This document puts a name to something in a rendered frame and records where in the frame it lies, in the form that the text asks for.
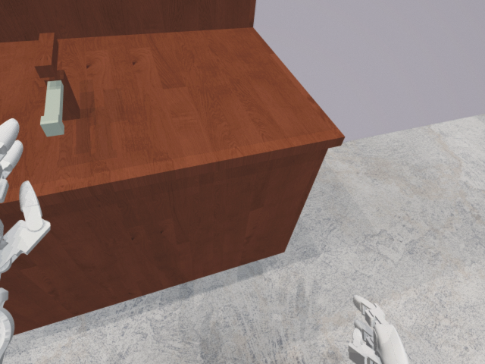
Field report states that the tap lever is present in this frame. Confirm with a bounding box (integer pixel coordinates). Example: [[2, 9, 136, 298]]
[[40, 80, 64, 137]]

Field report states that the counter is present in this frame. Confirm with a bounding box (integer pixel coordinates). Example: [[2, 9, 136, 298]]
[[0, 0, 345, 335]]

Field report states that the robot right hand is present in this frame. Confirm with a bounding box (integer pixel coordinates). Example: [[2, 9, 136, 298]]
[[349, 295, 409, 364]]

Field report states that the robot left hand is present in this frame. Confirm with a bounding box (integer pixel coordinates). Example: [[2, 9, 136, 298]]
[[0, 118, 51, 279]]

